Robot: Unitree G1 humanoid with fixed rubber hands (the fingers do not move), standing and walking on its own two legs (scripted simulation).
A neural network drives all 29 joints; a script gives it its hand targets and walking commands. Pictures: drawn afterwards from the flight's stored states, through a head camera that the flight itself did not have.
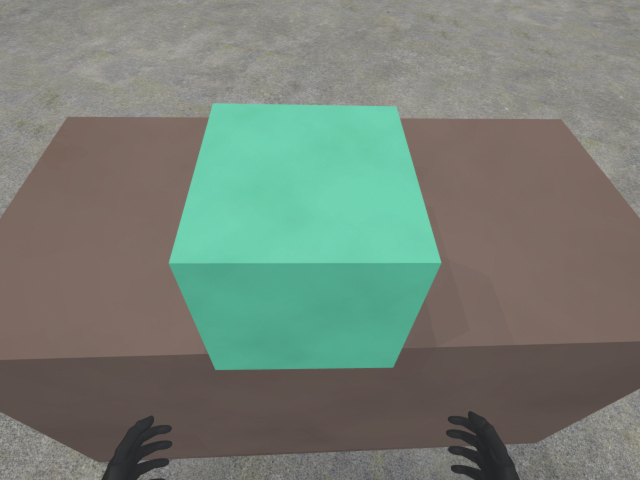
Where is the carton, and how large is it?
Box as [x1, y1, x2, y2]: [169, 103, 440, 369]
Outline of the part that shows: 213,103 169,264 215,369 392,367 440,264 439,256 396,106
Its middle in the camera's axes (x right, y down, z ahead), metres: -0.02 +0.00 +0.56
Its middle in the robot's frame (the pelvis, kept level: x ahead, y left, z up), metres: +0.43 +0.02 +0.04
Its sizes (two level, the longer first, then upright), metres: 0.279 0.260 0.259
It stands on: a pedestal, 0.69 m high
